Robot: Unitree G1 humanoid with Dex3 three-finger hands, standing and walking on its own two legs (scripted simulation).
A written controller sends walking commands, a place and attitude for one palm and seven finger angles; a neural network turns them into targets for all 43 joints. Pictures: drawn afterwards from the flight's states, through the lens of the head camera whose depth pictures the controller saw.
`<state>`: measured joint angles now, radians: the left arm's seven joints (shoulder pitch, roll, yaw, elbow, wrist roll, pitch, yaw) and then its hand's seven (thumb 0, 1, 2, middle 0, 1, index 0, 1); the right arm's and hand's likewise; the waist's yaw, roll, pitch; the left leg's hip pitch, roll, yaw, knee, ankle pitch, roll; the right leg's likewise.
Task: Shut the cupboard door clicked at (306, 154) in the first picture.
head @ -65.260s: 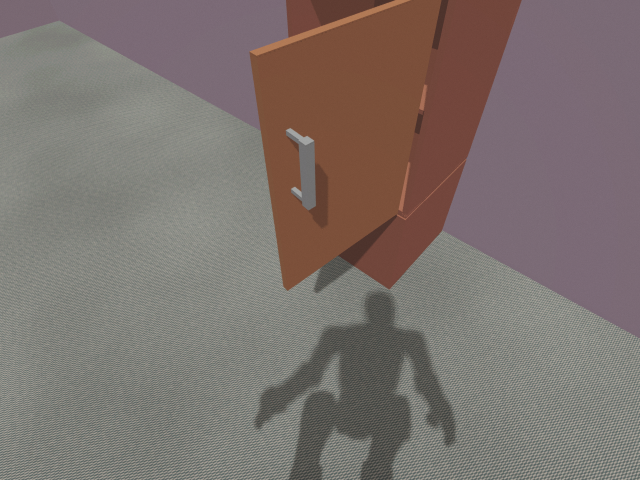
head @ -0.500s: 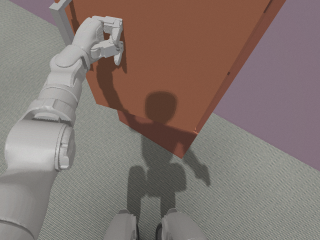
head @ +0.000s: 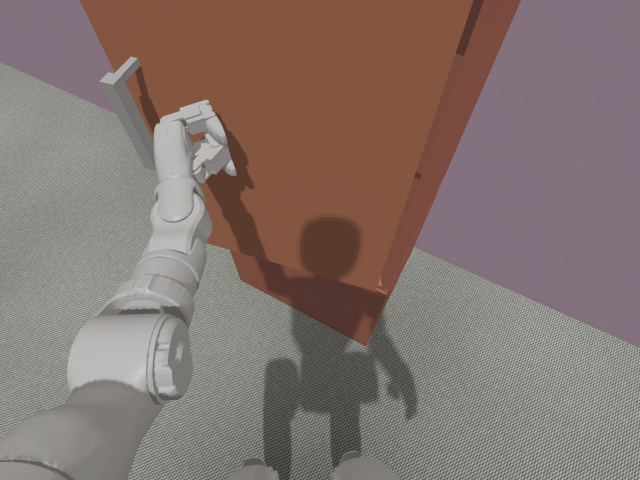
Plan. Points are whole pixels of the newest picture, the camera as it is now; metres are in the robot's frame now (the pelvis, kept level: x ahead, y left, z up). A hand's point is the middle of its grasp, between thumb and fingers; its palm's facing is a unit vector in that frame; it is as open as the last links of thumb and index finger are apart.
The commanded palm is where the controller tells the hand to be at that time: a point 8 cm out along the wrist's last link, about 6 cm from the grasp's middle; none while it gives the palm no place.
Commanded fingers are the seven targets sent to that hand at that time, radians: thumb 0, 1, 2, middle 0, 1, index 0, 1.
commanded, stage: pull the fist back off the door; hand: left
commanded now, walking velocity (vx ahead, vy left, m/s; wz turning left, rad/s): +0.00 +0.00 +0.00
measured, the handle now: (142, 117) +0.59 +0.18 +0.09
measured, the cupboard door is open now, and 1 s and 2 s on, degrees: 11 11 11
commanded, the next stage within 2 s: draw the hand back to the body in 0.36 s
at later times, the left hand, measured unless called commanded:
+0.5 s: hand (231, 190) +0.45 +0.06 +0.10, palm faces -0.01 -1.00 -0.06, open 3.1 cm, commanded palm +0.41 +0.11 +0.10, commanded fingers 0.00 0.90 0.90 -1.30 -1.50 -1.30 -1.50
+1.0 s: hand (116, 260) +0.33 +0.15 +0.15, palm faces +0.02 -1.00 -0.02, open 3.1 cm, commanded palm +0.29 +0.21 +0.16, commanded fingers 0.00 0.90 0.90 -1.11 -1.29 -1.11 -1.29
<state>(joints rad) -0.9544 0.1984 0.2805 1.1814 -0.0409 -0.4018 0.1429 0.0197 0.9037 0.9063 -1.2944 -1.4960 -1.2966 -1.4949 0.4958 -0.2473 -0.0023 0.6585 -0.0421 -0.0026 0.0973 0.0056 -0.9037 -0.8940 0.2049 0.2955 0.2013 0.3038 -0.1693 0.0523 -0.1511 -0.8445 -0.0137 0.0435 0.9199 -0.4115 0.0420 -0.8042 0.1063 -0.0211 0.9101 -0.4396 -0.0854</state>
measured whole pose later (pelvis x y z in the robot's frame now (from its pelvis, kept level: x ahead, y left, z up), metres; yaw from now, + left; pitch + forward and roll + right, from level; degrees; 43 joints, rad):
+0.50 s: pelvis +0.00 +0.01 +0.00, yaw +2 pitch +14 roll +0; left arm -0.79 0.07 0.04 1.05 -0.05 -0.37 0.15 0.01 0.89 0.90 -1.30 -1.50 -1.30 -1.50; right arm 0.28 -0.23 -0.01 0.63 -0.01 0.02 0.07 0.00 -0.91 -0.89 0.20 0.29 0.20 0.30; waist -0.09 0.04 -0.15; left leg -0.75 -0.05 0.02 0.91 -0.41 0.05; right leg -0.71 0.08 -0.04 0.91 -0.45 -0.07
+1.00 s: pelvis +0.00 +0.01 +0.04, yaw +1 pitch +4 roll +0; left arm -0.17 0.18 0.05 0.28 -0.19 -0.19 -0.05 0.02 0.90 0.90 -1.27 -1.47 -1.27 -1.47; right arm 0.26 -0.28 0.00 0.57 0.06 0.00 -0.02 0.01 -0.91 -0.89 0.20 0.30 0.20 0.30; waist -0.01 0.04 -0.10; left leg -0.42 -0.04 0.03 0.70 -0.34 0.06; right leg -0.37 0.08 -0.02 0.67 -0.37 -0.07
